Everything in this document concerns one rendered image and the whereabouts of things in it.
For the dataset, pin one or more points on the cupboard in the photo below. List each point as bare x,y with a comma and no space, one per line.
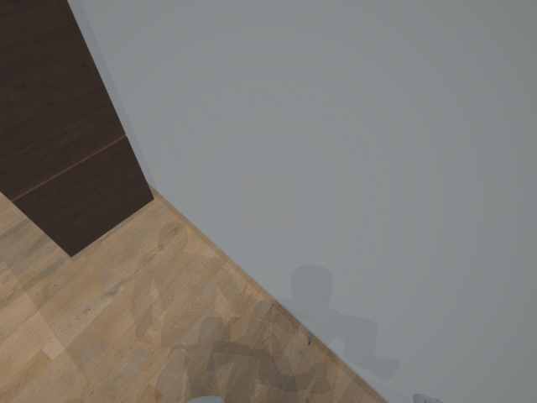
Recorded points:
65,161

